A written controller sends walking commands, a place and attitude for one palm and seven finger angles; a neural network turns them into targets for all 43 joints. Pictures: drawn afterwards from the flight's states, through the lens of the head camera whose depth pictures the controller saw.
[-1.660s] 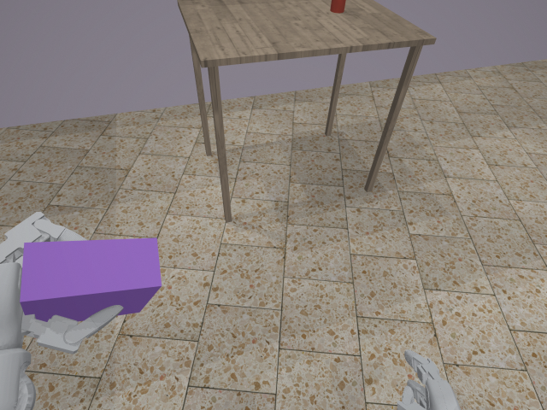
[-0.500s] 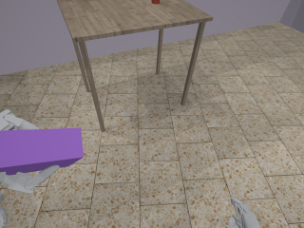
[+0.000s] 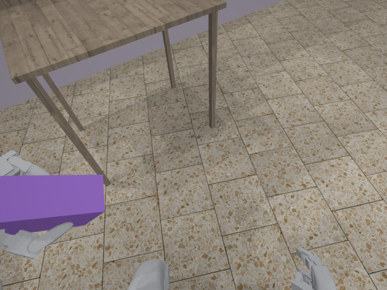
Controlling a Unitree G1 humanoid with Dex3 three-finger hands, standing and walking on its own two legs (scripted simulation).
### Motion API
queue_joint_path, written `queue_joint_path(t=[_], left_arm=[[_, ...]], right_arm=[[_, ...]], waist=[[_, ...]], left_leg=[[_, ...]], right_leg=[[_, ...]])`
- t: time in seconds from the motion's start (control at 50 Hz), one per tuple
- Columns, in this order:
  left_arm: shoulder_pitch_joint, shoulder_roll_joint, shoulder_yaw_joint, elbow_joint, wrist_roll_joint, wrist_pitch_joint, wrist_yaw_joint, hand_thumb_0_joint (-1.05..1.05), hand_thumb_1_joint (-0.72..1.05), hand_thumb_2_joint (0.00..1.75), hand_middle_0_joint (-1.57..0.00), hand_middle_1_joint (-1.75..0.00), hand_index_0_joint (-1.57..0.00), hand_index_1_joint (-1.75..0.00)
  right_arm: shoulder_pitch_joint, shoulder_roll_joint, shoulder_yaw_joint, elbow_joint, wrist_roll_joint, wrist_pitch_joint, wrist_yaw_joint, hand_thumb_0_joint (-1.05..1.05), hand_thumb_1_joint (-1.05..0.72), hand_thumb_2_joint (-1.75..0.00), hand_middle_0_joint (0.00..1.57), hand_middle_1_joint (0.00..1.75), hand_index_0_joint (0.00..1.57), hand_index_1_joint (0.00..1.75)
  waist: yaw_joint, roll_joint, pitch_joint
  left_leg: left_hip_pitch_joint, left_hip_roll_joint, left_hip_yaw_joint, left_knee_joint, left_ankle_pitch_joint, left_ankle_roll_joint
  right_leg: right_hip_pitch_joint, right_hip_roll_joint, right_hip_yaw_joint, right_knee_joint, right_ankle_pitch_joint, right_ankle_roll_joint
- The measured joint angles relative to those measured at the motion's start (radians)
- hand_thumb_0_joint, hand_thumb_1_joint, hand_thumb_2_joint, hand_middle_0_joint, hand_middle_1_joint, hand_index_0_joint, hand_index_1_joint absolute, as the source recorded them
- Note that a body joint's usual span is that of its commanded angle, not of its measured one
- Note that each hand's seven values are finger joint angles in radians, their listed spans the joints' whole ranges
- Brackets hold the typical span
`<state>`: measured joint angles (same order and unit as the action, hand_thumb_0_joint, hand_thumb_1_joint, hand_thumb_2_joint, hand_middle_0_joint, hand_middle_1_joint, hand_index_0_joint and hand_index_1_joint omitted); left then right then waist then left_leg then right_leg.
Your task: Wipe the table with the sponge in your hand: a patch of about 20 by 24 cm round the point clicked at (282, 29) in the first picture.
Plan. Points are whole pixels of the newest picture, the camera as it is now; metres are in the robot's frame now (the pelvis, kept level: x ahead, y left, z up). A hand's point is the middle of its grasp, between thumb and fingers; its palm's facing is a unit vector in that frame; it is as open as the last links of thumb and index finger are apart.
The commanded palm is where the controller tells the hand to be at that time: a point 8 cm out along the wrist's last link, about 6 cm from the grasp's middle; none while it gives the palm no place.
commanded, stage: walk to a spot facing it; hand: left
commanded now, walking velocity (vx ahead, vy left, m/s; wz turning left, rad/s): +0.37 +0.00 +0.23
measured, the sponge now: (65, 204) +0.23 +0.20 +0.15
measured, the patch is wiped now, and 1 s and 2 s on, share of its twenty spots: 0.00 0.00 0.00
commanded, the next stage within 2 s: turn to face it in 0.94 s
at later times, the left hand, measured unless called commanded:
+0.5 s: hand (63, 105) +0.40 +0.24 +0.19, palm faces +0.43 -0.79 -0.44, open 9.7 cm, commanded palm +0.32 +0.28 +0.18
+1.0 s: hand (95, 78) +0.47 +0.20 +0.20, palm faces +0.53 -0.68 -0.50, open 9.7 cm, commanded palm +0.39 +0.24 +0.18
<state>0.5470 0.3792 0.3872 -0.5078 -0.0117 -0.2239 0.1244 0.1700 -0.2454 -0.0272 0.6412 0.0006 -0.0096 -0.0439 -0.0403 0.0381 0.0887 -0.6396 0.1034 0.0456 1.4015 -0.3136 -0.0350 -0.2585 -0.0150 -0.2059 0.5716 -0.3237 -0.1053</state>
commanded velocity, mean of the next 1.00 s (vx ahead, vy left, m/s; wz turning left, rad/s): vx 0.21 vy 0.00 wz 0.36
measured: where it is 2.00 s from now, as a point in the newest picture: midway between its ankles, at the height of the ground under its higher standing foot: (233, 269)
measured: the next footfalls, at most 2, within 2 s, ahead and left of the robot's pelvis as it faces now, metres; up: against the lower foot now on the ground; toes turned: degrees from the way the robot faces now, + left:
left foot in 0.34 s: +0.26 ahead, +0.13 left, +0.00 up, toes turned +14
right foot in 0.70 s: +0.35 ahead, -0.18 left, +0.00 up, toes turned -3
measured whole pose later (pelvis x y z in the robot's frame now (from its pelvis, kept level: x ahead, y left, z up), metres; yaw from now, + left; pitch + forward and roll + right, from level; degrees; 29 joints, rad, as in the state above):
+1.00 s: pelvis +0.31 -0.07 +0.00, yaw +15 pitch +0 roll +3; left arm 0.51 0.42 0.41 -0.67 -0.02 -0.22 0.17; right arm 0.16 -0.26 -0.06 0.54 0.00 -0.04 -0.07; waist -0.03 -0.05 0.12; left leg -0.43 0.07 0.16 0.76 -0.39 -0.03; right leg -0.23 -0.18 -0.27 0.62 -0.37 0.01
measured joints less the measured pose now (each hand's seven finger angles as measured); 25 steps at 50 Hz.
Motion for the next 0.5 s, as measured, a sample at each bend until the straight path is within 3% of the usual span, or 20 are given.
queue_joint_path(t=[0.04, 0.1, 0.2, 0.28, 0.32, 0.36, 0.42, 0.46, 0.5], left_arm=[[0.009, 0.006, -0.001, -0.003, -0.001, -0.006, 0.001, -0.01, -0.45, 0.98, -0.79, -1.33, -0.79, -1.32], [-0.004, 0.013, 0.0, -0.008, -0.003, -0.012, 0.006, -0.01, -0.45, 0.98, -0.79, -1.33, -0.79, -1.32], [-0.04, 0.01, -0.001, -0.015, -0.005, -0.015, 0.02, -0.01, -0.45, 0.98, -0.79, -1.33, -0.79, -1.32], [-0.054, 0.0, -0.007, -0.024, -0.004, -0.008, 0.032, -0.01, -0.45, 0.98, -0.79, -1.33, -0.79, -1.33], [-0.058, -0.003, -0.007, -0.034, -0.006, -0.006, 0.04, -0.01, -0.45, 0.98, -0.79, -1.33, -0.79, -1.33], [-0.081, -0.002, -0.004, -0.03, -0.01, -0.009, 0.045, -0.01, -0.45, 0.98, -0.79, -1.33, -0.79, -1.33], [-0.181, 0.019, -0.015, 0.034, -0.013, 0.008, 0.035, -0.01, -0.45, 0.98, -0.79, -1.33, -0.79, -1.33], [-0.209, 0.033, -0.012, 0.04, -0.013, 0.025, 0.021, -0.01, -0.45, 0.98, -0.79, -1.33, -0.79, -1.33], [-0.182, 0.043, 0.007, 0.0, -0.016, 0.022, 0.014, -0.01, -0.45, 0.98, -0.79, -1.33, -0.79, -1.33]], right_arm=[[0.01, -0.015, -0.013, -0.008, -0.002, 0.003, 0.0, 0.01, -0.91, -0.9, 0.2, 0.3, 0.2, 0.3], [0.024, -0.028, -0.026, -0.02, -0.002, 0.006, -0.001, 0.01, -0.91, -0.9, 0.2, 0.3, 0.2, 0.3], [0.055, -0.02, -0.026, -0.046, 0.005, -0.002, -0.004, 0.01, -0.91, -0.9, 0.2, 0.3, 0.2, 0.3], [0.074, 0.009, -0.011, -0.062, 0.009, -0.012, -0.011, 0.01, -0.91, -0.9, 0.2, 0.3, 0.2, 0.3], [0.074, 0.02, -0.001, -0.073, 0.006, -0.021, -0.016, 0.01, -0.91, -0.9, 0.2, 0.3, 0.2, 0.3], [0.051, 0.031, 0.004, -0.076, 0.002, -0.03, -0.022, 0.01, -0.91, -0.9, 0.2, 0.3, 0.2, 0.3], [-0.005, 0.079, 0.023, -0.061, 0.001, -0.031, -0.011, 0.01, -0.91, -0.9, 0.2, 0.3, 0.2, 0.3], [-0.025, 0.105, 0.043, -0.057, 0.004, -0.035, -0.001, 0.01, -0.91, -0.9, 0.2, 0.3, 0.2, 0.3], [-0.029, 0.125, 0.054, -0.061, 0.006, -0.045, 0.009, 0.01, -0.91, -0.9, 0.2, 0.3, 0.2, 0.3]], waist=[[0.003, -0.006, -0.007], [0.015, -0.02, -0.012], [0.036, -0.043, -0.021], [0.063, -0.078, -0.036], [0.071, -0.091, -0.043], [0.063, -0.084, -0.044], [0.031, -0.088, -0.013], [0.02, -0.08, -0.005], [0.02, -0.067, 0.0]], left_leg=[[-0.053, 0.008, 0.012, -0.049, 0.052, -0.001], [-0.065, 0.022, 0.042, -0.233, 0.109, 0.002], [0.014, 0.02, 0.104, -0.542, 0.13, 0.023], [0.128, -0.02, 0.166, -0.714, 0.112, 0.046], [0.217, -0.056, 0.207, -0.819, 0.15, 0.063], [0.278, -0.071, 0.209, -0.843, 0.144, 0.091], [0.279, -0.073, 0.18, -0.755, 0.07, 0.09], [0.291, -0.061, 0.154, -0.761, 0.064, 0.079], [0.307, -0.041, 0.139, -0.782, 0.064, 0.066]], right_leg=[[0.038, 0.003, -0.007, -0.041, -0.001, 0.0], [0.094, 0.004, -0.014, -0.088, -0.01, 0.002], [0.178, -0.001, -0.024, -0.126, -0.054, 0.013], [0.226, -0.023, -0.016, -0.103, -0.12, 0.031], [0.216, -0.046, -0.005, -0.008, -0.18, 0.047], [0.144, -0.067, 0.015, 0.224, -0.193, 0.076], [-0.035, -0.036, 0.139, 0.624, -0.229, 0.103], [-0.146, -0.038, 0.165, 0.719, -0.217, 0.114], [-0.228, -0.065, 0.169, 0.676, -0.18, 0.121]])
